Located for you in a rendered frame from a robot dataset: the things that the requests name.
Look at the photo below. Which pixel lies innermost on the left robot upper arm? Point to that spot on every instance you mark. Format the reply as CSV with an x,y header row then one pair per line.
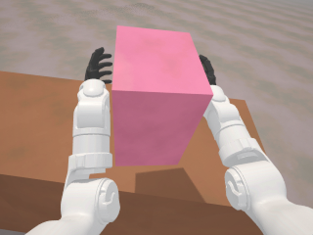
x,y
88,205

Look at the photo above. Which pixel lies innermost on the robot left hand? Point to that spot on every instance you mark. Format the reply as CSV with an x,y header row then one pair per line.
x,y
92,71

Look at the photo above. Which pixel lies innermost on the robot right forearm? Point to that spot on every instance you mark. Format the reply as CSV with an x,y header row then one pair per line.
x,y
236,147

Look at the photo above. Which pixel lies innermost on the right robot upper arm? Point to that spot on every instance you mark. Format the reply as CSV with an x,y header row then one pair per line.
x,y
258,190

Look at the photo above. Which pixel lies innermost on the carton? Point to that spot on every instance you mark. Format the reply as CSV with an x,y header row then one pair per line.
x,y
159,94

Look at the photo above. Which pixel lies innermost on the robot left forearm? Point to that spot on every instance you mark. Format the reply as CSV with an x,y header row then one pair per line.
x,y
91,132

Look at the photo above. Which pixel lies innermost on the robot right hand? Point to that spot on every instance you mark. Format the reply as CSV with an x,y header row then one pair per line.
x,y
208,69

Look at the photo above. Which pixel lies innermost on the pedestal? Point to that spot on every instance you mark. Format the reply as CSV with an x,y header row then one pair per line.
x,y
36,140

